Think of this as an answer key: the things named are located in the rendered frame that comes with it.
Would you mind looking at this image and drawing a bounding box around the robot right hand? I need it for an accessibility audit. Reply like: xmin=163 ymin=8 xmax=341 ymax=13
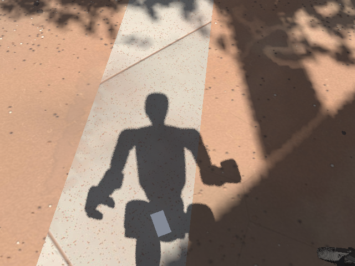
xmin=317 ymin=247 xmax=355 ymax=266

